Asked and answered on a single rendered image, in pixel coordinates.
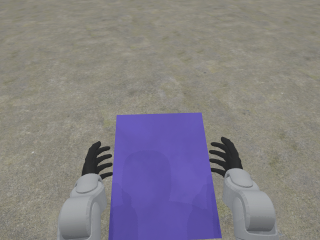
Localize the carton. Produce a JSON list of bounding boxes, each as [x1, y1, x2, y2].
[[108, 112, 222, 240]]

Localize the right robot hand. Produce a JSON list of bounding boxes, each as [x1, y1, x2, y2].
[[209, 136, 243, 177]]

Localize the right robot forearm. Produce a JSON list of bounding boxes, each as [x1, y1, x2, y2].
[[222, 168, 279, 240]]

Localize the left robot forearm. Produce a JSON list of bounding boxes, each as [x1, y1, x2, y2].
[[56, 173, 107, 240]]

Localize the left robot hand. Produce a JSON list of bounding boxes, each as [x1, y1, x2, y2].
[[81, 141, 113, 180]]

